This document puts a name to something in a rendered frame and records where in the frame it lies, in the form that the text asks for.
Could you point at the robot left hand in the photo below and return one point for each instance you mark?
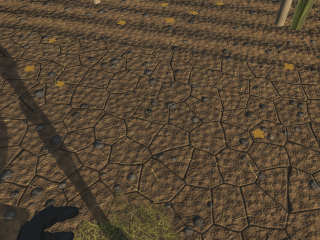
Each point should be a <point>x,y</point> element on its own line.
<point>35,228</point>

